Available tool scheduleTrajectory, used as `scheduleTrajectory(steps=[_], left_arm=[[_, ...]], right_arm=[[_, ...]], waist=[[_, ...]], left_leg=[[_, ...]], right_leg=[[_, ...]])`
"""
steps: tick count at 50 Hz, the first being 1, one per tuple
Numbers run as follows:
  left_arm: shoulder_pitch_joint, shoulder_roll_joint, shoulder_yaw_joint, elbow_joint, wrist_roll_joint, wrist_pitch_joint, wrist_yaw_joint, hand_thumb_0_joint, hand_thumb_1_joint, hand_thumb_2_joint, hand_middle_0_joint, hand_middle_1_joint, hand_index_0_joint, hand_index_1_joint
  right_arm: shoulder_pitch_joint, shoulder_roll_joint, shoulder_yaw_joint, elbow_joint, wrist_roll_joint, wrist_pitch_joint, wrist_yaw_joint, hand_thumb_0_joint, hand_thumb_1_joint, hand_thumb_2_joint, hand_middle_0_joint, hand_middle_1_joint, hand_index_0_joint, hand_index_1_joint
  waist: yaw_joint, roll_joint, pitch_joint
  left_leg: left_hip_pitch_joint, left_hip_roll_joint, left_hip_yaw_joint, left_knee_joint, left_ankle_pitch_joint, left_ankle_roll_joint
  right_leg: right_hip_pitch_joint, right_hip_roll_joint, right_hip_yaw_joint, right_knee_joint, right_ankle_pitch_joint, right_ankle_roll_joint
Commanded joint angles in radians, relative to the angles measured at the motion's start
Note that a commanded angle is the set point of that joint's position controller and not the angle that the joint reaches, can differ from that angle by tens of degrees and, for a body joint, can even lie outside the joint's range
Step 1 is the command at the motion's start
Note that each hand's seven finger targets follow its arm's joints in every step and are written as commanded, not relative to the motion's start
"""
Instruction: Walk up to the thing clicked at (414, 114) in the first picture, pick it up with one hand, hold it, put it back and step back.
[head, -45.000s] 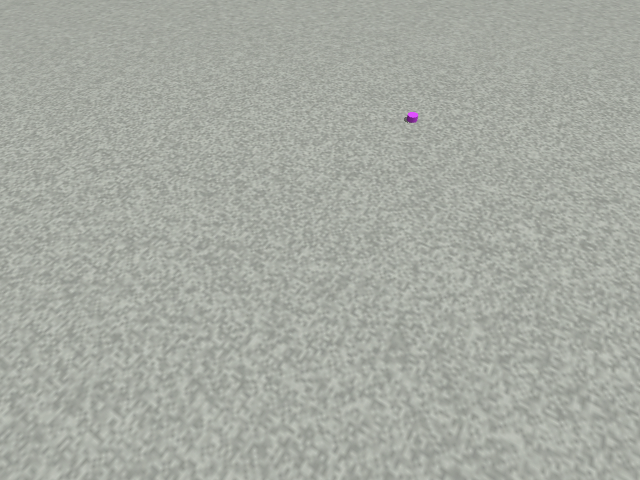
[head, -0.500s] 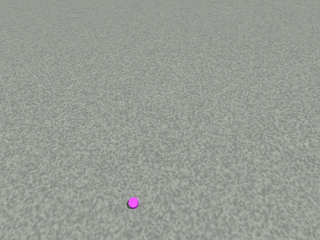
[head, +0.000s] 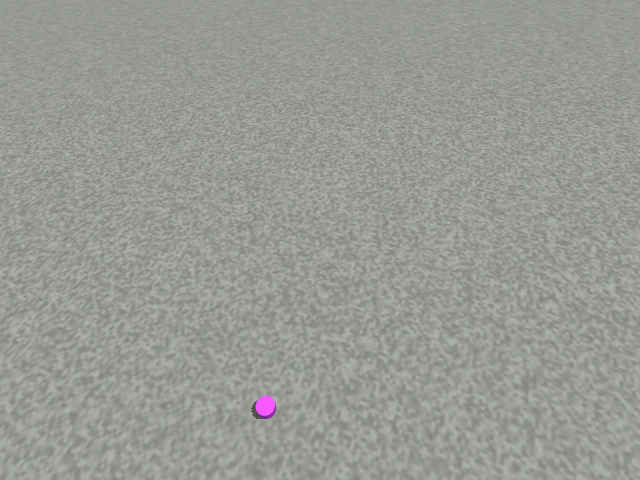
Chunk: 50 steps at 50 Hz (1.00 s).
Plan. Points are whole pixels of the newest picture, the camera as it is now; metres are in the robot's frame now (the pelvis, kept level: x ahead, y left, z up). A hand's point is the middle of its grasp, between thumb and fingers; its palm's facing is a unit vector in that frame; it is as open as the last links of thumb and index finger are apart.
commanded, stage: stand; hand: left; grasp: from above
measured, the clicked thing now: (266, 407) +0.43 +0.23 -0.77
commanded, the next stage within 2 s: step back in 0.46 s
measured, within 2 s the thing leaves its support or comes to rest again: neither
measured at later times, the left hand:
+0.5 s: hand out of the picture +0.07 +0.25 -0.16, palm faces +0.01 -0.94 -0.34, open 7.4 cm
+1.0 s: hand out of the picture +0.05 +0.33 -0.18, palm faces -0.06 -0.93 -0.36, open 7.4 cm
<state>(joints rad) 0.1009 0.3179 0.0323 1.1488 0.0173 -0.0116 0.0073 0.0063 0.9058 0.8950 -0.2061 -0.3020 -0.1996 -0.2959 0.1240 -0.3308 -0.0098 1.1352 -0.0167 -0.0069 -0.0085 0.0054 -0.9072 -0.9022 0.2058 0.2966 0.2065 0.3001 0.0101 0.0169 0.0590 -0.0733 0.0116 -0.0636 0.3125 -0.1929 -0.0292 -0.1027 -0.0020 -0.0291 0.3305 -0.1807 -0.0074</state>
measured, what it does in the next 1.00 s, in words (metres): walks backwards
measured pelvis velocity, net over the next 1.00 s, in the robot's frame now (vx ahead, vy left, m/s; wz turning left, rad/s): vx -0.09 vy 0.07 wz -0.04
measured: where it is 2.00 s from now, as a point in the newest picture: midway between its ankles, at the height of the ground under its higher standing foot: outside the picture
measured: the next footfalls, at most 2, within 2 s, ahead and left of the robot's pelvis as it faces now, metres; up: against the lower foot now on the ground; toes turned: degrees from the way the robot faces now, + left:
right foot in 1.20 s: -0.15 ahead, -0.07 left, +0.00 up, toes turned -3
left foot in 1.54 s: -0.22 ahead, +0.17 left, +0.00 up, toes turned -4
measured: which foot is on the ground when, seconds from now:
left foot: down 0.00-1.00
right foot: down 0.00-0.76, up 0.78-1.00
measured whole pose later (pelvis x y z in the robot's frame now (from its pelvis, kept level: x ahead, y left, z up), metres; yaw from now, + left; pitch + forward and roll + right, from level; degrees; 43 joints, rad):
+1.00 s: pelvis -0.09 +0.07 -0.01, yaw -3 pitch -2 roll -2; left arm 0.08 0.40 0.07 0.88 0.01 0.06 0.02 0.01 0.91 0.90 -0.21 -0.30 -0.20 -0.30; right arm 0.15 -0.35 -0.04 0.91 -0.03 0.02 -0.02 0.01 -0.90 -0.90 0.21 0.30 0.21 0.30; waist -0.02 -0.04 0.20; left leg -0.29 -0.02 0.01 0.56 -0.24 0.06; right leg -0.42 0.11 0.14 1.13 -0.52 0.02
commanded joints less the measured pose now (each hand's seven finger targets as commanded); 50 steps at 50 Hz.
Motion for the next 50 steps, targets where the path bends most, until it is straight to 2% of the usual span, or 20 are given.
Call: scheduleTrajectory(steps=[1,6,13,22,23,26,27,28,29,30,34,36,37,38,39,40,42,43,46,50], left_arm=[[-0.046,0.212,0.032,-0.063,-0.005,-0.021,0.012,0.000,0.900,0.900,-0.200,-0.300,-0.200,-0.300],[-0.033,0.217,0.032,-0.061,-0.005,-0.019,0.011,0.000,0.900,0.900,-0.200,-0.300,-0.200,-0.300],[-0.029,0.214,0.030,-0.066,-0.007,-0.023,0.011,0.000,0.900,0.900,-0.200,-0.300,-0.200,-0.300],[-0.023,0.217,0.027,-0.067,-0.008,-0.023,0.007,0.000,0.900,0.900,-0.200,-0.300,-0.200,-0.300],[-0.019,0.297,0.077,-0.086,-0.021,-0.014,0.013,0.000,0.900,0.900,-0.200,-0.300,-0.200,-0.300],[0.005,0.311,0.095,-0.138,-0.025,-0.009,0.020,0.000,0.900,0.900,-0.200,-0.300,-0.200,-0.300],[-0.011,0.321,0.100,-0.158,-0.021,-0.004,0.021,0.000,0.900,0.900,-0.200,-0.300,-0.200,-0.300],[-0.043,0.319,0.099,-0.186,-0.015,-0.001,0.023,0.000,0.900,0.900,-0.200,-0.300,-0.200,-0.300],[-0.063,0.316,0.100,-0.218,-0.002,0.000,0.024,0.000,0.900,0.900,-0.200,-0.300,-0.200,-0.300],[-0.085,0.310,0.099,-0.238,0.004,0.003,0.026,0.000,0.900,0.900,-0.200,-0.300,-0.200,-0.300],[-0.129,0.302,0.092,-0.298,0.016,0.018,0.032,0.000,0.900,0.900,-0.200,-0.300,-0.200,-0.300],[-0.120,0.294,0.082,-0.314,-0.002,0.039,0.023,0.000,0.900,0.900,-0.200,-0.300,-0.200,-0.300],[-0.084,0.246,0.075,-0.324,-0.012,0.051,0.021,0.000,0.900,0.900,-0.200,-0.300,-0.200,-0.300],[-0.049,0.196,0.068,-0.329,-0.020,0.055,0.024,0.000,0.900,0.900,-0.200,-0.300,-0.200,-0.300],[-0.037,0.235,0.080,-0.318,-0.007,0.060,0.037,0.000,0.900,0.900,-0.200,-0.300,-0.200,-0.300],[-0.060,0.244,0.082,-0.308,-0.003,0.062,0.041,0.000,0.900,0.900,-0.200,-0.300,-0.200,-0.300],[-0.027,0.243,0.081,-0.302,-0.020,0.061,0.042,0.000,0.900,0.900,-0.200,-0.300,-0.200,-0.300],[0.008,0.246,0.081,-0.298,-0.023,0.061,0.039,0.000,0.900,0.900,-0.200,-0.300,-0.200,-0.300],[0.010,0.251,0.088,-0.321,-0.011,0.055,0.031,0.000,0.900,0.900,-0.200,-0.300,-0.200,-0.300],[-0.014,0.241,0.091,-0.357,-0.008,0.053,0.024,0.000,0.900,0.900,-0.200,-0.300,-0.200,-0.300]], right_arm=[[-0.030,-0.191,-0.036,-0.063,0.001,-0.020,-0.013,0.000,-0.900,-0.900,0.200,0.300,0.200,0.300],[-0.025,-0.196,-0.038,-0.059,0.000,-0.015,-0.012,0.000,-0.900,-0.900,0.200,0.300,0.200,0.300],[-0.028,-0.201,-0.037,-0.063,0.000,-0.020,-0.010,0.000,-0.900,-0.900,0.200,0.300,0.200,0.300],[-0.023,-0.205,-0.033,-0.064,0.001,-0.018,-0.008,0.000,-0.900,-0.900,0.200,0.300,0.200,0.300],[-0.062,-0.256,-0.048,-0.082,0.004,-0.002,-0.003,0.000,-0.900,-0.900,0.200,0.300,0.200,0.300],[-0.010,-0.223,-0.047,-0.121,0.022,0.012,-0.003,0.000,-0.900,-0.900,0.200,0.300,0.200,0.300],[-0.001,-0.217,-0.054,-0.132,0.021,0.020,-0.004,0.000,-0.900,-0.900,0.200,0.300,0.200,0.300],[0.003,-0.217,-0.062,-0.145,0.016,0.031,-0.001,0.000,-0.900,-0.900,0.200,0.300,0.200,0.300],[0.030,-0.220,-0.069,-0.156,0.010,0.042,0.001,0.000,-0.900,-0.900,0.200,0.300,0.200,0.300],[0.047,-0.223,-0.072,-0.167,0.013,0.047,0.004,0.000,-0.900,-0.900,0.200,0.300,0.200,0.300],[0.116,-0.228,-0.080,-0.189,0.014,0.043,0.006,0.000,-0.900,-0.900,0.200,0.300,0.200,0.300],[0.138,-0.219,-0.090,-0.183,-0.010,0.028,0.004,0.000,-0.900,-0.900,0.200,0.300,0.200,0.300],[0.115,-0.265,-0.103,-0.200,-0.029,0.022,0.000,0.000,-0.900,-0.900,0.200,0.300,0.200,0.300],[0.077,-0.358,-0.119,-0.220,-0.037,0.014,0.000,0.000,-0.900,-0.900,0.200,0.300,0.200,0.300],[0.064,-0.408,-0.126,-0.242,-0.020,0.010,0.000,0.000,-0.900,-0.900,0.200,0.300,0.200,0.300],[0.047,-0.383,-0.123,-0.250,-0.019,0.007,-0.005,0.000,-0.900,-0.900,0.200,0.300,0.200,0.300],[-0.035,-0.308,-0.102,-0.271,-0.024,0.006,-0.018,0.000,-0.900,-0.900,0.200,0.300,0.200,0.300],[-0.039,-0.289,-0.097,-0.282,-0.022,0.005,-0.025,0.000,-0.900,-0.900,0.200,0.300,0.200,0.300],[0.024,-0.270,-0.098,-0.300,-0.010,0.007,-0.032,0.000,-0.900,-0.900,0.200,0.300,0.200,0.300],[0.078,-0.290,-0.106,-0.311,-0.006,0.009,-0.034,0.000,-0.900,-0.900,0.200,0.300,0.200,0.300]], waist=[[-0.009,-0.015,-0.074],[-0.006,-0.015,-0.043],[-0.005,-0.004,-0.076],[-0.005,-0.007,-0.056],[-0.006,-0.016,0.041],[-0.015,-0.081,-0.101],[-0.016,-0.124,-0.122],[-0.021,-0.179,-0.115],[-0.028,-0.184,-0.108],[-0.038,-0.180,-0.106],[-0.049,-0.203,-0.127],[-0.062,-0.139,-0.112],[-0.041,0.025,-0.081],[-0.014,0.233,-0.062],[-0.042,0.183,-0.095],[-0.050,0.142,-0.108],[0.004,0.098,-0.108],[0.017,0.125,-0.108],[-0.017,0.084,-0.127],[-0.065,0.100,-0.107]], left_leg=[[-0.031,0.100,-0.052,-0.035,0.184,0.041],[-0.050,0.095,-0.052,-0.046,0.087,0.044],[-0.038,0.100,-0.051,-0.041,0.146,0.044],[-0.052,0.099,-0.052,-0.046,0.104,0.043],[-0.135,0.074,-0.052,0.086,0.258,0.061],[-0.148,-0.001,0.012,0.306,0.213,0.053],[-0.169,-0.033,0.029,0.394,0.082,0.048],[-0.193,-0.067,0.016,0.518,-0.220,0.057],[-0.199,-0.059,-0.016,0.626,-0.346,0.066],[-0.212,-0.053,-0.038,0.661,-0.360,0.075],[-0.224,-0.012,-0.002,0.431,-0.230,0.068],[-0.140,-0.026,0.046,0.151,0.016,0.057],[-0.133,0.081,-0.119,0.045,0.226,0.074],[-0.053,0.273,-0.383,0.002,0.464,0.151],[-0.124,0.353,-0.427,0.036,0.556,0.266],[-0.129,0.357,-0.440,0.046,0.536,0.294],[-0.053,0.237,-0.232,0.114,0.567,0.240],[-0.032,0.220,-0.196,0.132,0.560,0.233],[0.069,0.233,-0.195,0.171,0.612,0.264],[0.091,0.257,-0.201,0.174,0.596,0.289]], right_leg=[[0.044,-0.119,0.094,-0.044,0.162,-0.013],[0.014,-0.113,0.102,-0.070,0.045,-0.012],[0.039,-0.116,0.099,-0.048,0.137,-0.016],[0.020,-0.114,0.106,-0.059,0.079,-0.014],[-0.036,-0.121,0.132,0.015,0.306,-0.028],[0.024,-0.218,0.200,0.043,0.499,-0.135],[0.012,-0.274,0.241,0.035,0.515,-0.186],[-0.045,-0.333,0.288,0.016,0.497,-0.234],[-0.102,-0.361,0.294,0.028,0.463,-0.259],[-0.127,-0.351,0.267,0.055,0.456,-0.263],[-0.082,-0.288,0.216,0.159,0.403,-0.184],[-0.118,-0.207,0.160,0.282,0.293,-0.116],[-0.192,-0.094,0.119,0.396,0.101,-0.066],[-0.380,0.090,0.083,0.552,-0.358,-0.026],[-0.337,0.117,0.208,0.716,-0.514,-0.013],[-0.337,0.118,0.248,0.813,-0.495,-0.018],[-0.400,0.109,0.271,0.904,-0.377,-0.019],[-0.411,0.104,0.250,0.910,-0.335,-0.012],[-0.419,0.094,0.213,0.872,-0.341,0.028],[-0.394,0.077,0.183,0.716,-0.361,0.040]])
